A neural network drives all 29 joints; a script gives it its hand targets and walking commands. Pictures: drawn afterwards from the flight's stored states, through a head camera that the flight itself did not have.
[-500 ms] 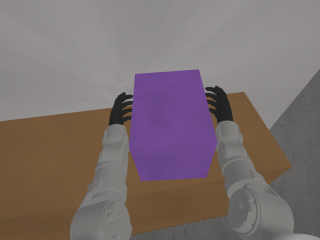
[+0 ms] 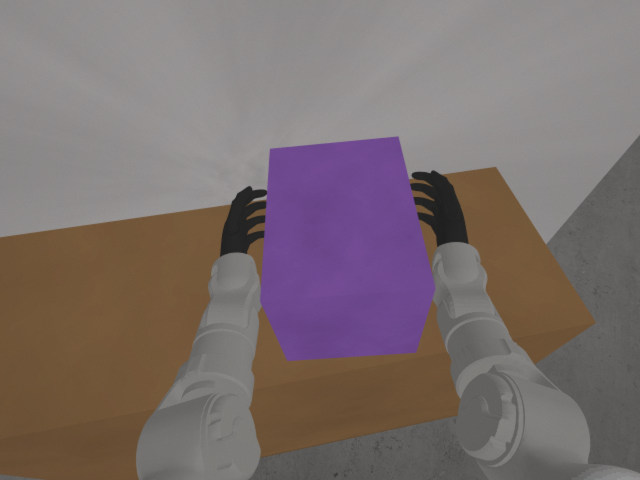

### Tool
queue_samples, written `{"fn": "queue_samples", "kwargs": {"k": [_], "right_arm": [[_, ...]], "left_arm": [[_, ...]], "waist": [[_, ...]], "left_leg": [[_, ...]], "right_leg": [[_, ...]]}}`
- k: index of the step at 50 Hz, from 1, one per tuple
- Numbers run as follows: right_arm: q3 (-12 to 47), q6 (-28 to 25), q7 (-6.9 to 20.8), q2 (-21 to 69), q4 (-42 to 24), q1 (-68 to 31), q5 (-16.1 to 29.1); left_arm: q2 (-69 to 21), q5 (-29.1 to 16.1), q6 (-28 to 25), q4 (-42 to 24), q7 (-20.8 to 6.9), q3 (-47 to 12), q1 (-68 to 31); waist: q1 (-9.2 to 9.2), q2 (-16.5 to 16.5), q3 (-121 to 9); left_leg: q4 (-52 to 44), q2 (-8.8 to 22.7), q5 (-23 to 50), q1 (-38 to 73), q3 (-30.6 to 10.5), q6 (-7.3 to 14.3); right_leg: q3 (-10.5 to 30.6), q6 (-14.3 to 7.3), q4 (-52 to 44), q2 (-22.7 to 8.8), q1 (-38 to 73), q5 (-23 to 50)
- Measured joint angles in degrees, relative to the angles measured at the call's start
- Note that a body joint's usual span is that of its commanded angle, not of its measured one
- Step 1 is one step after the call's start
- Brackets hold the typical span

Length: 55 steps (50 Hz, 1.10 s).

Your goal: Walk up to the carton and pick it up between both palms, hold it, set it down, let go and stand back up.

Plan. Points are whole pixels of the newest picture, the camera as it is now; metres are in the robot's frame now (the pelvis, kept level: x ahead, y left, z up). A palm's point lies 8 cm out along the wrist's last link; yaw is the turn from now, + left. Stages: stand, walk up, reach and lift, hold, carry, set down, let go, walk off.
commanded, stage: set down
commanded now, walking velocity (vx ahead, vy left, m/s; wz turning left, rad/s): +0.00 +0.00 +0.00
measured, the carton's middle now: (342, 249) +0.42 +0.00 +0.01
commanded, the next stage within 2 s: none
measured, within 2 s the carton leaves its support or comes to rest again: rests again in 0.26 s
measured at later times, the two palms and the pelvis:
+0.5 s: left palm (238, 251) +0.40 +0.13 +0.04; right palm (448, 242) +0.41 -0.14 +0.05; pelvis +0.00 +0.00 +0.00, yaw +0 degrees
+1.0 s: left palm (243, 251) +0.40 +0.13 +0.03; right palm (451, 248) +0.40 -0.14 +0.04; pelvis +0.00 +0.00 +0.00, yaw -1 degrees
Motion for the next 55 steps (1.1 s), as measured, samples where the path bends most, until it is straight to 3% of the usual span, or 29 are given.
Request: {"fn": "queue_samples", "kwargs": {"k": [27,55], "right_arm": [[-3.35,-3.02,1.34,0.76,-1.42,1.19,-2.88],[-3.63,-2.91,2.16,1.75,-4.19,2.74,-3.84]], "left_arm": [[-1.54,3.40,-3.07,-1.06,-0.90,2.42,-0.09],[-3.20,6.01,-5.10,-3.95,-2.08,4.93,0.63]], "waist": [[0.26,-0.51,2.12],[0.25,-1.04,3.64]], "left_leg": [[-0.59,-0.24,0.47,0.70,0.92,0.46],[-0.89,-0.02,0.29,1.21,1.72,0.44]], "right_leg": [[0.25,0.26,-0.09,-0.41,0.30,0.36],[0.57,0.16,0.27,-0.32,0.30,-0.01]]}}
